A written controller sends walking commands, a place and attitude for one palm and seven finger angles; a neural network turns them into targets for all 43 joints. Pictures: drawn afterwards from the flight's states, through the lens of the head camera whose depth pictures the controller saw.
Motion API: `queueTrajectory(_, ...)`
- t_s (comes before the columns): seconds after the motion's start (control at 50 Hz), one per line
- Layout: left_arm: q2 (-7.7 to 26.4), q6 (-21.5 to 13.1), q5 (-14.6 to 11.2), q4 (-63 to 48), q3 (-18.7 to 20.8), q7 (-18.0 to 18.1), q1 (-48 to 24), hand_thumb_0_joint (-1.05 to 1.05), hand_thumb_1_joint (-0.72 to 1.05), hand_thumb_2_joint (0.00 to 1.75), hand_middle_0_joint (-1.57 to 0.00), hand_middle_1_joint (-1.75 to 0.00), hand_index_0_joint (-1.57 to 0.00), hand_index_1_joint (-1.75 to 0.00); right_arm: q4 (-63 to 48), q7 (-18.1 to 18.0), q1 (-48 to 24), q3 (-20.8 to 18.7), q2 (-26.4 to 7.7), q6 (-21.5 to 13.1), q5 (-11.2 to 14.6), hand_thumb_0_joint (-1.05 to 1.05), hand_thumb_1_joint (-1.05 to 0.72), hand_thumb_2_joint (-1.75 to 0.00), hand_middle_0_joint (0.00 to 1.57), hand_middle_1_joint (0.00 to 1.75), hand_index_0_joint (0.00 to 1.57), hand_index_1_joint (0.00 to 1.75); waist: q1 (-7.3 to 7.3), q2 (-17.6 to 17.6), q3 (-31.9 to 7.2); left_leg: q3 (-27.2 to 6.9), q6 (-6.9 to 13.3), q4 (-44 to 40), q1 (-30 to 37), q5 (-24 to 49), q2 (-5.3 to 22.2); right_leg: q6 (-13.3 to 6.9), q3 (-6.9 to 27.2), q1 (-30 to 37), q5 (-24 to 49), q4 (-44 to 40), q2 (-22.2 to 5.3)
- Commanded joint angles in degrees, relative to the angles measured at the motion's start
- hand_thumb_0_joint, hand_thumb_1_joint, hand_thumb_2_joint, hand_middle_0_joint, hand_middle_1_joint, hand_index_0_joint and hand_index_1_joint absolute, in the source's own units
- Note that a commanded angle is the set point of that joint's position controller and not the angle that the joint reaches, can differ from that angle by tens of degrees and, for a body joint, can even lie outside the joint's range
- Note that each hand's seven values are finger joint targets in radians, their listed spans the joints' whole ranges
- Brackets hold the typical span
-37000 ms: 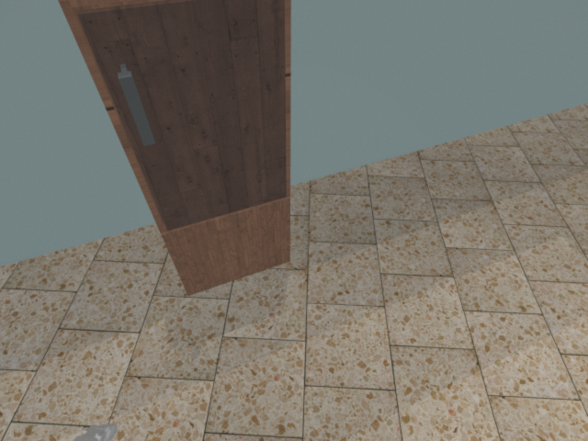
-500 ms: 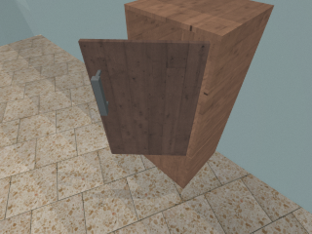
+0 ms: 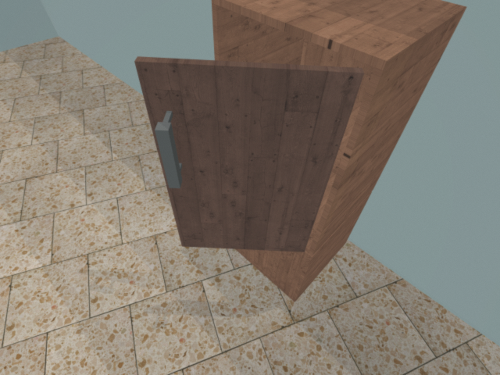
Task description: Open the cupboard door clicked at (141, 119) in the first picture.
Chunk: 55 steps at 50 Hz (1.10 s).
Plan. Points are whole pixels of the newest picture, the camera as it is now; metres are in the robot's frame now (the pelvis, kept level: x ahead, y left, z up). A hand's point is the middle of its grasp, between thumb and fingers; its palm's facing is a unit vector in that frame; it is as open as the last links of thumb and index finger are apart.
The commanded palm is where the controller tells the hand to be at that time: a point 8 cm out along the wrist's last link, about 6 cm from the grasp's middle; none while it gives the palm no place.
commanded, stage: come to a stop and stand still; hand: left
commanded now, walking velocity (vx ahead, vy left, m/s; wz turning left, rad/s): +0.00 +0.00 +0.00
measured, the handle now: (172, 150) +0.50 +0.19 +0.07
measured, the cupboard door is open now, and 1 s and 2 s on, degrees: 42 42 42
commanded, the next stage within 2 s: look again from close up in 0.42 s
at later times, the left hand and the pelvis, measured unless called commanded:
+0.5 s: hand out of the picture +0.05 +0.19 -0.18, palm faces +0.00 -0.98 -0.19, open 7.4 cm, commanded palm none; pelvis +0.03 +0.01 +0.00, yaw +0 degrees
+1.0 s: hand out of the picture +0.04 +0.19 -0.18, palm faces +0.01 -0.99 -0.17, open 7.4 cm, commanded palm none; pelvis +0.03 +0.02 +0.00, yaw +0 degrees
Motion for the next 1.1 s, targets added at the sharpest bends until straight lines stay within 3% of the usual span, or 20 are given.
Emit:
queueTrajectory(0.0, 6.09, -0.84, -0.18, -1.89, 1.23, 0.51, 2.39, 0.00, 0.90, 0.90, -0.20, -0.30, -0.20, -0.30, -1.62, -0.73, 2.32, -1.62, -7.15, -0.93, 0.34, 0.00, -0.90, -0.90, 0.20, 0.30, 0.20, 0.30, -0.19, 0.08, 1.32, -8.16, -1.23, -5.68, -1.50, 10.62, 9.34, -2.56, 5.30, 1.80, 7.78, -2.58, -4.75)
queueTrajectory(0.14, 6.55, -0.49, -0.21, -1.70, 1.41, 0.54, 1.61, 0.00, 0.90, 0.90, -0.20, -0.30, -0.20, -0.30, -1.53, -0.97, 0.69, -1.62, -7.77, -0.97, 0.27, 0.00, -0.90, -0.90, 0.20, 0.30, 0.20, 0.30, -0.05, 1.66, 0.82, -7.97, -1.31, -5.70, 0.69, 15.28, 9.45, -2.30, 4.78, 2.70, 8.59, -2.24, -4.81)
queueTrajectory(0.36, 6.97, -0.16, -0.31, -2.06, 1.69, 0.57, 0.58, 0.00, 0.90, 0.90, -0.20, -0.30, -0.20, -0.30, -1.19, -1.26, 0.16, -1.75, -8.24, -0.94, 0.20, 0.00, -0.90, -0.90, 0.20, 0.30, 0.20, 0.30, -0.01, 1.37, -0.04, -7.90, -1.45, -5.32, 3.02, 20.99, 9.48, -2.15, 4.15, 3.97, 10.73, -1.68, -4.83)
queueTrajectory(0.56, 6.66, 0.25, -0.32, -2.06, 1.69, 0.54, 0.54, 0.00, 0.90, 0.90, -0.20, -0.30, -0.20, -0.30, -0.44, -1.33, 0.89, -1.61, -7.90, -0.91, 0.25, 0.00, -0.90, -0.90, 0.20, 0.30, 0.20, 0.30, 0.19, 1.00, 1.10, -8.46, -1.33, -6.45, 2.48, 18.80, 9.50, -1.97, 3.77, 3.95, 7.69, -1.98, -4.72)
queueTrajectory(0.7, 6.08, 0.44, -0.31, -1.79, 1.80, 0.65, 0.71, 0.00, 0.90, 0.90, -0.20, -0.30, -0.20, -0.30, 0.03, -1.62, 2.05, -1.68, -7.35, -0.93, 0.30, 0.00, -0.90, -0.90, 0.20, 0.30, 0.20, 0.30, 0.16, 1.28, 1.74, -8.62, -1.32, -6.51, 2.88, 21.20, 9.61, -1.96, 3.46, 3.64, 7.04, -1.62, -4.43)
queueTrajectory(1.08, 4.84, 0.33, -0.23, -0.85, 1.77, 0.69, 2.33, 0.00, 0.90, 0.90, -0.20, -0.30, -0.20, -0.30, 0.66, -1.74, 3.18, -1.72, -6.06, -0.97, 0.38, 0.00, -0.90, -0.90, 0.20, 0.30, 0.20, 0.30, 0.19, 0.81, 2.75, -8.38, -1.09, -6.68, 2.26, 18.29, 9.26, -2.07, 3.64, 3.60, 7.64, -2.17, -4.61)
